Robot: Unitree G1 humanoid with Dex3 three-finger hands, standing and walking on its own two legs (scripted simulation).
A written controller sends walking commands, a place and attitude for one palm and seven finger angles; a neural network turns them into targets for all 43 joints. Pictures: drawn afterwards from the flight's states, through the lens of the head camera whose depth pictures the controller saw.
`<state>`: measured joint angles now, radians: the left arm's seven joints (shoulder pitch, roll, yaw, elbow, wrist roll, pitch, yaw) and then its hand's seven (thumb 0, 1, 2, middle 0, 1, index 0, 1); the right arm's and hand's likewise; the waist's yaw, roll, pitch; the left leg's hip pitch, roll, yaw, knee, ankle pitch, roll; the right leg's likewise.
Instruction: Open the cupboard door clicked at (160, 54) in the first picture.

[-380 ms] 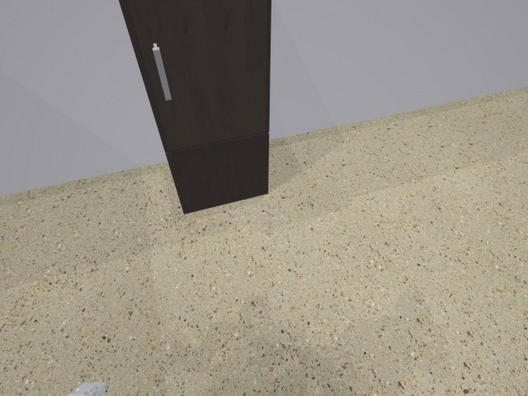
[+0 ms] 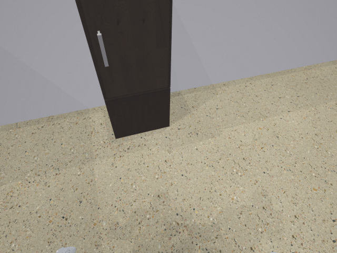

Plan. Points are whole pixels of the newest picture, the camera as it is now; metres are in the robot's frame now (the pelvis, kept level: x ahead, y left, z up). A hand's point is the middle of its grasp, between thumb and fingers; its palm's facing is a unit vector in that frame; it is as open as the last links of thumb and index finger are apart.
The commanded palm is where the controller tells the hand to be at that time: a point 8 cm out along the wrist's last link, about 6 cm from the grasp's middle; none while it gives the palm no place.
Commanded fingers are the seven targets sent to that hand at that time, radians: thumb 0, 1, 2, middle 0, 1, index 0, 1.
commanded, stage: stand and wait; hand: left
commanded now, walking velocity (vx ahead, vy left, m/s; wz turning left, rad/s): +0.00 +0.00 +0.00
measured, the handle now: (102, 49) +0.99 +0.39 -0.02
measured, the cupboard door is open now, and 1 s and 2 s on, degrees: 0 0 0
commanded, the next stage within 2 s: look at it before walking up in 0.44 s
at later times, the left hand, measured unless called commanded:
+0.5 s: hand out of the picture +0.06 +0.25 -0.15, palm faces -0.02 -0.94 -0.34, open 7.4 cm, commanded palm none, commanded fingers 0.00 0.90 0.90 -0.20 -0.30 -0.20 -0.30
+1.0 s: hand out of the picture +0.04 +0.25 -0.15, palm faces -0.04 -0.95 -0.32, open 7.4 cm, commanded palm none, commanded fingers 0.00 0.90 0.90 -0.20 -0.30 -0.20 -0.30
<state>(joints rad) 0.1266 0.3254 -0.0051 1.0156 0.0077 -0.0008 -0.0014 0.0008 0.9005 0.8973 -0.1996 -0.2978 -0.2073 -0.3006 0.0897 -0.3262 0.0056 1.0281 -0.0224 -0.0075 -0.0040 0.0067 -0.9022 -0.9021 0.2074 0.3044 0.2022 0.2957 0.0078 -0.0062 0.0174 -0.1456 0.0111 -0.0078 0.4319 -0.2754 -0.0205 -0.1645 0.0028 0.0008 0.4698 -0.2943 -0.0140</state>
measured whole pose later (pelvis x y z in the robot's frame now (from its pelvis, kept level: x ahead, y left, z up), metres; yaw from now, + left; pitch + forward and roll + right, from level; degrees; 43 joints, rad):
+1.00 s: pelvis -0.03 +0.01 +0.01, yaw -1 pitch -2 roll +0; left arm 0.15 0.34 -0.01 1.09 0.01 -0.01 -0.01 0.00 0.90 0.90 -0.20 -0.30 -0.21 -0.30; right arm 0.14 -0.34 0.01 1.12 -0.01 -0.01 0.00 0.01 -0.90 -0.90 0.21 0.30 0.20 0.30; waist 0.00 -0.01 0.03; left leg -0.13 0.01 0.01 0.36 -0.20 -0.01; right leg -0.15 0.00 0.01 0.38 -0.21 0.00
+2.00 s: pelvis +0.21 +0.00 -0.02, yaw -22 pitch -1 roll -1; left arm 0.42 0.17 0.07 1.10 0.02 -0.01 0.00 0.00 0.90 0.90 -0.20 -0.30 -0.20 -0.30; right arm 0.11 -0.13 -0.02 0.96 -0.03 -0.07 0.00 0.00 -0.91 -0.90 0.20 0.30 0.20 0.30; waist 0.06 -0.05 0.06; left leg -0.39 0.09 0.18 0.67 -0.25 0.04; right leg -0.29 0.01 0.03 1.14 -0.51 -0.03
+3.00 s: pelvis +0.32 -0.04 +0.00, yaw -15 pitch +1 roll -1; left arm 0.16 0.26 0.10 0.94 0.01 0.06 0.02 0.00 0.91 0.90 -0.19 -0.30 -0.20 -0.30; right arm 0.23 -0.21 -0.06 0.95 -0.03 0.02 0.00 0.00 -0.90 -0.90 0.21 0.30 0.20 0.30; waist -0.02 -0.01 0.06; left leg -0.29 -0.02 0.00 0.47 -0.20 0.05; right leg -0.45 -0.07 -0.02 0.97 -0.42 0.09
